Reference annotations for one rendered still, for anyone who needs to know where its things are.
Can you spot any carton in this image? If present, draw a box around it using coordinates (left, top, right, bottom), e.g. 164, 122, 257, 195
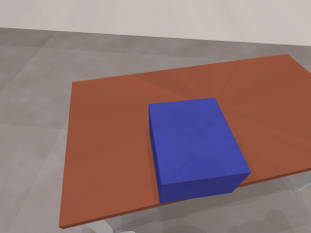
149, 97, 252, 204

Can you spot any table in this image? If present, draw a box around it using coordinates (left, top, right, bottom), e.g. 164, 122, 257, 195
58, 53, 311, 233

